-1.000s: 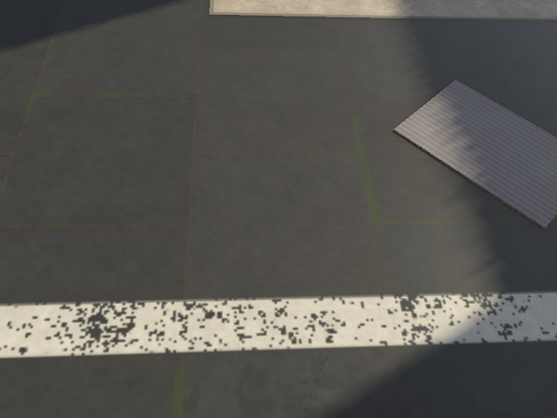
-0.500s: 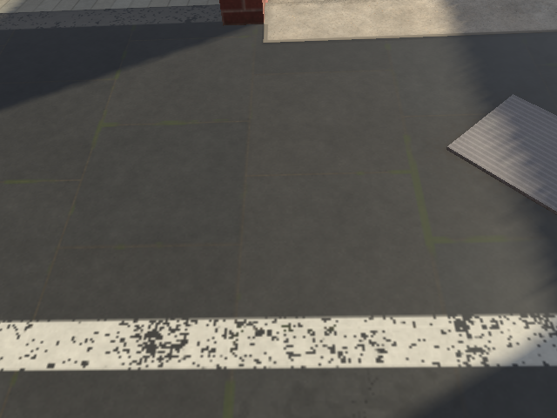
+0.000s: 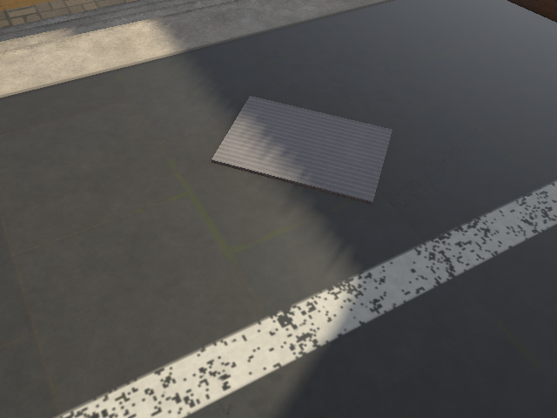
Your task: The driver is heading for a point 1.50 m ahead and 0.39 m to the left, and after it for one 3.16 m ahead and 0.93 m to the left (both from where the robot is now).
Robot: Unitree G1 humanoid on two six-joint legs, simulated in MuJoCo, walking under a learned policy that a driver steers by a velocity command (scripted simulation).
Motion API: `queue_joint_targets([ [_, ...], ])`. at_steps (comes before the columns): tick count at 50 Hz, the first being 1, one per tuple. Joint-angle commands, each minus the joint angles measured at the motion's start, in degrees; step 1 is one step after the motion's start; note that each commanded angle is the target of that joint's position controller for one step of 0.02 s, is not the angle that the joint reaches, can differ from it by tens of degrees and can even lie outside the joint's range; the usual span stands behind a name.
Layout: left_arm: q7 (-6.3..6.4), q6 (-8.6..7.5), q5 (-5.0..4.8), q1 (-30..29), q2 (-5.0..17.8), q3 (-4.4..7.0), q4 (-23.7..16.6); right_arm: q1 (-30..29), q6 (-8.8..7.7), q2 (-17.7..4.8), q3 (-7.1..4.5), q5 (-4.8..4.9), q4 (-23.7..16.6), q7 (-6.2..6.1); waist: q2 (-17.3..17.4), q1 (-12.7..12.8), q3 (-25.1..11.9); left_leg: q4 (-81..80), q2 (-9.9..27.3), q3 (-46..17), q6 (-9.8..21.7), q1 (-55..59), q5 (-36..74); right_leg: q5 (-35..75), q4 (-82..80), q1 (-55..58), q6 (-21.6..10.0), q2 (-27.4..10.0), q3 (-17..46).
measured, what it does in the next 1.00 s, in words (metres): goes down, turning left: right foot 0.13 m lower, then left foot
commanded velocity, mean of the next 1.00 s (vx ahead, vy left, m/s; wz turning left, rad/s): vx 0.95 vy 0.00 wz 0.54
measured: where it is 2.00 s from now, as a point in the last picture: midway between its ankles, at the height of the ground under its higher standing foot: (110, 191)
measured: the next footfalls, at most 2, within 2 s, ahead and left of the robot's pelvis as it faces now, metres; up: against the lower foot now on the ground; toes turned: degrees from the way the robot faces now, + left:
right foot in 0.38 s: +0.40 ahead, -0.18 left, -0.13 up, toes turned +2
left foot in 0.78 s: +0.78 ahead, +0.00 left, -0.13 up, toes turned +25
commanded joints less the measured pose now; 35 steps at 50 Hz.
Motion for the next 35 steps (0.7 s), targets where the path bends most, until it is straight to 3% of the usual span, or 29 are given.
queue_joint_targets([
  [1, 0.04, -0.53, 1.04, -5.0, 2.9, 0.31, -1.9, 3.7, -1.85, -5.7, -1.17, -0.27, -1.0, 0.17, 6.2, -0.8, 6.9, -9.4, 13.8, -10.6, -1.9, 1.2, 8.3, 4.0, 1.7, -8.9, -0.8, -1.4, 0.6],
  [2, 0.12, -1.38, 1.93, -5.1, 1.6, 0.09, -1.0, 6.8, -2.32, -3.5, -0.69, -0.43, 2.0, 0.10, 5.3, -0.2, 8.4, -7.2, 13.7, -10.6, -2.0, 4.2, 9.2, 7.5, -2.4, -10.8, -1.8, -1.1, 5.0],
  [4, 0.57, -2.46, 2.27, -6.8, 2.2, 0.18, 0.0, 11.1, -2.93, -5.0, -0.87, -0.51, 4.9, -0.28, 6.9, -0.9, 9.3, -5.4, 15.0, -12.0, -0.2, 9.5, 14.7, 6.8, -5.9, -14.3, -2.8, 1.1, 6.0],
  [6, 0.85, -3.78, 2.07, -14.5, 2.8, 0.11, -1.1, 14.4, -3.50, -5.1, -0.63, -0.60, 7.0, -0.26, 7.4, -3.2, 11.0, -4.5, 14.2, -11.6, 2.7, 11.1, 17.5, 6.8, -14.6, -15.1, -3.0, 2.3, 2.3],
  [7, 1.02, -4.33, 2.37, -17.2, 2.5, -0.16, -1.6, 16.1, -3.70, -4.8, -0.39, -0.73, 8.5, -0.30, 7.6, -4.0, 11.7, -3.6, 14.5, -12.2, 4.3, 13.2, 20.9, 5.6, -17.0, -16.5, -3.2, 1.9, 1.7],
  [8, 0.66, -5.09, 2.59, -19.4, 1.9, -0.77, -1.9, 15.1, -3.81, -3.9, -0.02, -0.74, 9.6, -0.50, 7.5, -2.8, 12.6, -2.9, 14.1, -11.7, 5.2, 11.7, 22.0, 8.7, -22.3, -14.5, -3.3, -0.4, 1.1],
  [9, 0.08, -5.28, 2.44, -20.4, 1.0, -1.50, -2.4, 13.0, -3.73, -3.2, 0.26, -0.84, 9.5, -0.31, 6.5, -1.9, 12.6, -4.0, 13.1, -11.2, 6.3, 6.9, 19.4, 12.1, -27.3, -8.6, -3.2, -2.9, -5.4],
  [10, -0.50, -5.56, 1.59, -22.0, -0.6, -2.28, -2.5, 11.5, -3.47, -1.9, 0.73, -0.42, 9.9, -0.28, 6.3, -2.0, 13.2, -5.3, 14.0, -12.4, 7.1, 1.0, 17.0, 17.3, -32.0, -0.4, -3.1, -5.2, -6.9],
  [11, -0.74, -5.60, 0.99, -21.6, -0.6, -2.41, -2.0, 9.9, -3.35, -2.5, 0.73, -0.04, 10.0, -0.17, 5.3, -1.7, 13.4, -5.5, 14.2, -12.5, 7.2, -1.8, 16.6, 19.9, -35.3, 5.5, -3.0, -5.4, -6.6],
  [13, -0.09, -5.36, 0.17, -20.3, 0.3, -2.55, -0.3, 9.0, -2.56, -5.0, 0.13, -0.40, 10.7, -0.46, 6.1, -2.1, 13.5, -3.6, 14.5, -13.1, 7.3, 1.8, 21.2, 15.7, -39.6, 9.6, -2.5, -5.6, -5.7],
  [14, 0.79, -5.53, 0.22, -19.3, 1.0, -2.61, 0.3, 9.6, -1.84, -5.3, -0.01, -0.79, 11.7, -0.75, 5.4, -1.8, 12.9, -0.4, 13.9, -12.8, 6.8, 4.9, 24.3, 13.2, -42.3, 11.3, -2.8, -5.8, -5.4],
  [16, 2.53, -6.16, 0.42, -9.8, 2.2, -2.12, 3.7, 12.0, -0.66, -5.8, -0.09, -1.40, 13.7, -0.92, 5.5, 1.1, 7.3, 13.8, 13.1, -13.2, 6.6, 10.4, 39.2, 9.3, -47.1, 21.0, -3.5, -5.0, -5.5],
  [17, 3.47, -6.46, 0.66, -0.6, 4.4, -1.15, 6.8, 12.6, 0.09, -5.7, -0.28, -1.73, 14.4, -1.09, 5.3, 4.3, 2.3, 26.9, 12.2, -14.2, 6.8, 7.2, 41.2, 6.1, -46.8, 32.4, -3.4, -4.6, -5.5],
  [18, 4.09, -6.88, 1.23, 12.4, 6.0, -0.11, 11.0, 10.7, 0.46, -6.3, -0.92, -1.11, 14.6, -0.99, 4.0, 10.6, -4.1, 45.5, 9.4, -13.0, 6.8, -3.6, 33.9, 4.2, -46.1, 50.2, -3.1, -6.0, -4.4],
  [19, 4.20, -7.44, 3.07, 20.4, 7.3, 0.10, 13.5, 9.7, -0.39, 0.2, -0.27, -0.56, 14.3, -0.73, -2.3, 11.2, -9.5, 66.9, 4.3, -14.2, 6.7, -26.4, -13.1, 3.4, -33.1, 70.1, -1.9, -12.5, 0.6],
  [20, 3.85, -7.52, 2.92, 24.5, 8.5, 0.02, 13.1, 13.3, -1.68, 2.6, -0.07, 1.96, 12.1, -1.48, -12.1, 8.4, -18.0, 80.0, 4.6, -15.6, 6.9, -39.6, -21.2, 29.7, -18.7, 81.5, 0.9, -22.1, 7.1],
  [21, 3.82, -6.90, 1.05, 26.1, 11.1, 1.30, 14.1, 9.4, -2.39, -0.7, -0.61, 4.63, 8.9, -1.73, -17.4, 12.1, -26.8, 77.5, 2.9, -13.1, 5.6, -46.5, -8.9, 0.3, -36.3, 81.7, -5.8, -27.6, 23.4],
  [22, 4.13, -7.44, 2.00, 20.8, 6.8, 0.78, 13.1, 0.1, -1.81, -2.4, -0.92, 2.60, 8.6, -1.54, -8.2, 12.0, -12.7, 73.3, 5.8, -11.3, 5.1, -48.9, -2.3, -20.3, -47.8, 67.3, -5.9, -24.4, 23.0],
  [23, 4.43, -8.04, 2.58, 12.4, 2.0, -0.54, 11.2, -1.9, -1.53, -2.3, -1.40, 2.24, 9.0, -0.34, -2.5, 8.4, -1.6, 63.6, 7.6, -10.9, 4.2, -44.4, 5.8, -18.5, -51.9, 53.0, -4.4, -20.7, 14.5],
  [24, 4.81, -8.85, 3.24, 11.9, 0.1, -0.95, 12.4, -2.0, -0.92, 0.4, -1.22, 1.09, 9.0, 0.20, -4.6, 5.7, -0.7, 64.9, 8.6, -11.1, 3.8, -41.1, 8.2, -4.2, -49.0, 48.0, -4.6, -21.5, 12.5],
  [25, 5.12, -9.56, 2.23, 12.5, -3.3, -2.07, 14.0, -3.1, 0.27, 2.9, -1.04, 0.47, 9.1, 1.08, -1.0, 2.7, 2.3, 60.3, 9.5, -11.3, 2.6, -37.3, 9.7, 7.5, -48.3, 40.4, -3.8, -18.9, 5.4],
  [26, 5.06, -9.87, 1.00, 12.2, -4.3, -2.43, 14.5, -3.4, 1.36, 5.9, -0.52, 0.06, 8.2, 1.81, -3.6, 0.8, 2.4, 58.2, 9.8, -10.8, 1.8, -36.0, 9.0, 6.4, -49.6, 37.4, -3.6, -18.1, 2.3],
  [27, 5.02, -10.18, 0.23, 11.9, -4.6, -2.65, 14.8, -6.1, 2.03, 6.7, -0.18, 0.25, 6.8, 2.20, -4.8, 0.1, 3.6, 57.4, 10.6, -9.8, 1.4, -37.0, 8.8, 7.4, -51.7, 35.7, -3.0, -17.7, -0.2],
  [29, 4.84, -10.63, -0.23, 12.0, -5.1, -2.87, 15.0, -13.1, 1.99, 6.1, 0.47, 0.53, 2.5, 2.96, -5.5, 0.4, 6.2, 52.4, 10.6, -7.3, 2.3, -39.3, 12.7, 16.9, -54.6, 34.9, -1.2, -15.9, -7.0],
  [32, 5.57, -10.33, 0.31, 11.7, -3.6, -3.14, 15.1, -21.4, 2.07, 4.4, 1.49, 0.93, -1.3, 3.99, -1.6, -0.1, 10.1, 39.2, 8.3, -2.5, 4.9, -37.2, 17.4, 26.8, -57.5, 35.5, 1.5, -12.5, -16.5],
  [33, 6.09, -10.13, 0.32, 10.9, -2.6, -3.22, 14.7, -21.8, 2.02, 3.6, 1.71, 1.04, -1.6, 4.15, 0.0, -1.2, 10.0, 33.4, 5.5, 1.3, 5.8, -32.2, 18.3, 35.5, -56.6, 34.9, 2.3, -10.7, -19.6],
  [35, 7.43, -10.09, 0.36, 12.1, 2.9, -2.39, 13.6, -18.4, 2.32, 0.7, 1.44, 0.78, -0.8, 4.23, -1.2, -4.0, 5.2, 29.4, 0.3, 5.5, 7.1, -20.6, 17.6, 57.6, -48.1, 36.9, 2.0, -12.6, -20.9],
])
Keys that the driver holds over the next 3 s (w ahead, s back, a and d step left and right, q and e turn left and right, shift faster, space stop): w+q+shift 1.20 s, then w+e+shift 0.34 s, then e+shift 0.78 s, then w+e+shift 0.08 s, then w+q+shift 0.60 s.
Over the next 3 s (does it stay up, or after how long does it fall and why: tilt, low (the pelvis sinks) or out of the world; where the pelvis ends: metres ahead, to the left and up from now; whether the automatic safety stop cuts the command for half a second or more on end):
stays up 1.65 0.54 -0.13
